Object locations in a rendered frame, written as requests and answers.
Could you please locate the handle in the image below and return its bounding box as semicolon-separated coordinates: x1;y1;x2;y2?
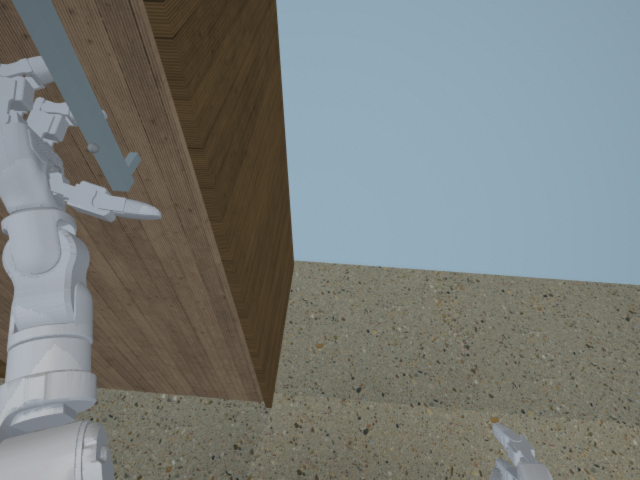
12;0;141;192

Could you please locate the robot right hand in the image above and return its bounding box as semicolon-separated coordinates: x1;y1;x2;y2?
490;422;553;480

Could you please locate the robot left forearm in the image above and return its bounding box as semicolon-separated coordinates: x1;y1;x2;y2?
0;207;97;443

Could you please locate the robot left hand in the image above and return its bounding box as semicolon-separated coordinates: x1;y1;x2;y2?
0;56;162;222

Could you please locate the robot left upper arm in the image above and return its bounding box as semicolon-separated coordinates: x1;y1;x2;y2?
0;420;114;480

